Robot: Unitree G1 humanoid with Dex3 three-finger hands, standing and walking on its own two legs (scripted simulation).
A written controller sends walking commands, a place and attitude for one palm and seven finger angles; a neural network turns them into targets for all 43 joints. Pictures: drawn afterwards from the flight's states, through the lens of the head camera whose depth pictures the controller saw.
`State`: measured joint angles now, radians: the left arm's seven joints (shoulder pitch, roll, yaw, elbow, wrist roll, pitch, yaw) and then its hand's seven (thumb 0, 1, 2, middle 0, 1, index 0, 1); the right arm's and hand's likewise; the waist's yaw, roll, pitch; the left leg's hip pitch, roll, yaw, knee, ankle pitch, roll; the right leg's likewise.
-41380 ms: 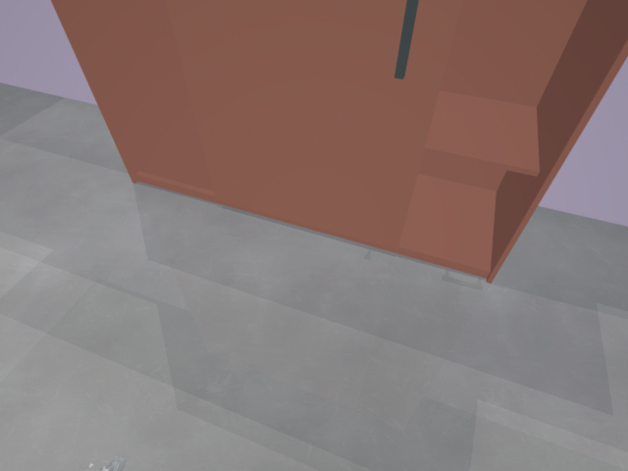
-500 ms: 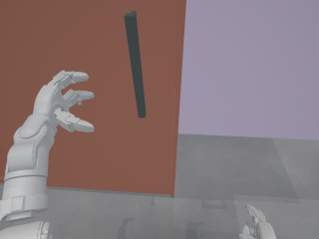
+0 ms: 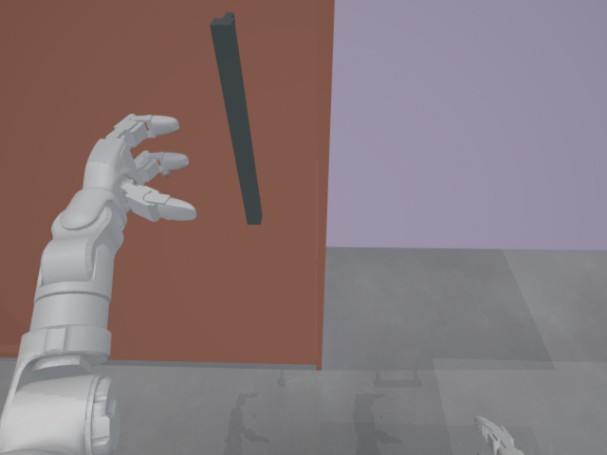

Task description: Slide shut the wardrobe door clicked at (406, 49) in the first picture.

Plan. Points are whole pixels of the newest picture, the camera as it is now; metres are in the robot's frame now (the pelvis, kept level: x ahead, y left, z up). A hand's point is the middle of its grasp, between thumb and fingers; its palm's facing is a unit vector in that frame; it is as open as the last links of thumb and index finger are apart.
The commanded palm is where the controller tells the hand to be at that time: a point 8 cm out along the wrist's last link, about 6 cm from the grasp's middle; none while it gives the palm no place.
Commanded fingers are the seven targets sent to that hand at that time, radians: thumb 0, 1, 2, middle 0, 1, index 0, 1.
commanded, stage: move the hooked fingers beside the handle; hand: left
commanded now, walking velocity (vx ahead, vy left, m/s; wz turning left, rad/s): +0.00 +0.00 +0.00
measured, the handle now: (244, 134) +0.52 +0.12 +0.17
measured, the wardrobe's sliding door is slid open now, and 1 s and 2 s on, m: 0.00 0.00 0.00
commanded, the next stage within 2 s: feel for the door with the fingertips in 1.22 s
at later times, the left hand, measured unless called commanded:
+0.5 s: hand (196, 144) +0.46 +0.17 +0.20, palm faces +0.03 -1.00 -0.02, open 14.0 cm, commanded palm +0.43 +0.23 +0.19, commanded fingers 0.00 -0.50 0.30 -0.30 -1.20 -0.30 -1.20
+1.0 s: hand (197, 151) +0.44 +0.17 +0.20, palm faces +0.04 -1.00 -0.01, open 14.0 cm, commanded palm +0.43 +0.22 +0.19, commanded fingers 0.00 -0.50 0.30 -0.30 -1.20 -0.30 -1.20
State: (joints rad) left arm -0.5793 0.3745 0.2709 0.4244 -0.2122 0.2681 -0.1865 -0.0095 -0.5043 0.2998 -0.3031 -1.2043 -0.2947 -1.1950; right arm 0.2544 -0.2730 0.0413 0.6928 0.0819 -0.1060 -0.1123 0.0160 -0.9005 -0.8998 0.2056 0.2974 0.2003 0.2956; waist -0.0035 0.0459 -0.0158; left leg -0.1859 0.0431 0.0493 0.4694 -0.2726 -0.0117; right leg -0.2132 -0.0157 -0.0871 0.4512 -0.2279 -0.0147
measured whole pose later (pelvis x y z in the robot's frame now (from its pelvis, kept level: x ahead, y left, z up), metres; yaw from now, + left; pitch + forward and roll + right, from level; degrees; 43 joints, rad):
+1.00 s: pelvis -0.01 +0.00 +0.00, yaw +0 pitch +2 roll -1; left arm -0.83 0.35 0.25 0.77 -0.16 0.13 -0.12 -0.01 -0.51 0.30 -0.30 -1.20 -0.30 -1.20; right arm 0.30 -0.27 0.03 0.71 0.06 -0.11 -0.08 0.01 -0.90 -0.90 0.21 0.30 0.20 0.30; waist -0.04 0.04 -0.03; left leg -0.26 0.04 0.05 0.49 -0.26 -0.01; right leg -0.28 -0.01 -0.08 0.45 -0.20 -0.01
